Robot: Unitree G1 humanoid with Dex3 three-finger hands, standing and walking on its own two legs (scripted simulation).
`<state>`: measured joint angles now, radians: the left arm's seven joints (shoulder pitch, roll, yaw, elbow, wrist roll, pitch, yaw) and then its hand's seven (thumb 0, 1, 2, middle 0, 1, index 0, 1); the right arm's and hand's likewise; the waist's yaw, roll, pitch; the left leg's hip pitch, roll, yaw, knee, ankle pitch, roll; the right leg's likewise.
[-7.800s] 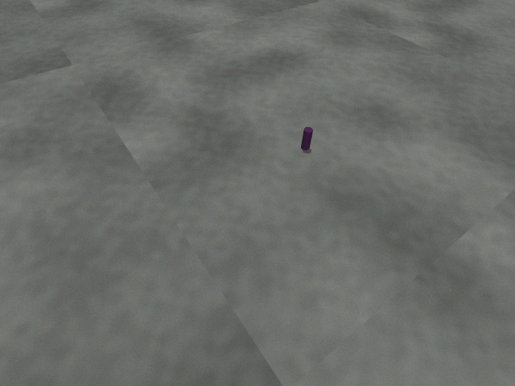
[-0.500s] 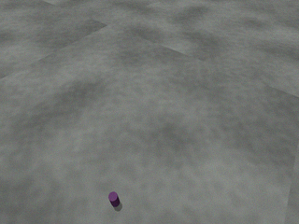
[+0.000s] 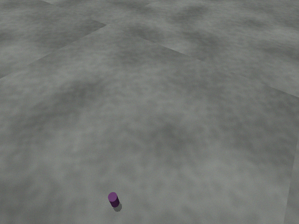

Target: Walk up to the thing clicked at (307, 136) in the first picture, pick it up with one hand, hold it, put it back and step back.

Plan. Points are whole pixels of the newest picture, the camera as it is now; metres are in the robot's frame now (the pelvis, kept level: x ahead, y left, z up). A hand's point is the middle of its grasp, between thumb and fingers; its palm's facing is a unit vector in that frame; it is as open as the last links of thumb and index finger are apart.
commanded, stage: go down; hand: left
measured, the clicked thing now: (113, 200) +0.36 +0.19 -0.72
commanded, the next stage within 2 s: none
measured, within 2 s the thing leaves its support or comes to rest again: neither
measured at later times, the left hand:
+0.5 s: hand out of the picture +0.13 +0.28 -0.21, palm faces +0.06 -0.95 -0.31, open 16.3 cm
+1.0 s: hand out of the picture +0.17 +0.31 -0.27, palm faces +0.12 -0.96 -0.25, open 17.5 cm
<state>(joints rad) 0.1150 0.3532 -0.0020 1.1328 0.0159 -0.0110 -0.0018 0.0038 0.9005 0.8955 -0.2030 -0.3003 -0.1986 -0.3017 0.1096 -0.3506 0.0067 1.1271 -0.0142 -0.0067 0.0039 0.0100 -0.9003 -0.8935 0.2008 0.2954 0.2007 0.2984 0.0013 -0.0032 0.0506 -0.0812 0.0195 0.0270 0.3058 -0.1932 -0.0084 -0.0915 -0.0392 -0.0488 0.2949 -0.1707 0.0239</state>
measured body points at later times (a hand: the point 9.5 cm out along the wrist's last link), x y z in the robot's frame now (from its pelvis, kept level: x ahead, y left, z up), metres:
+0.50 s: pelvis -0.02 +0.00 -0.07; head +0.07 +0.02 +0.37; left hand +0.13 +0.33 -0.18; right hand +0.10 -0.27 -0.17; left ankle -0.02 +0.12 -0.75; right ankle -0.01 -0.13 -0.75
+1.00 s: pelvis -0.04 +0.00 -0.16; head +0.10 +0.03 +0.26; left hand +0.16 +0.36 -0.25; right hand +0.16 -0.26 -0.24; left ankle -0.02 +0.12 -0.75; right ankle -0.01 -0.13 -0.75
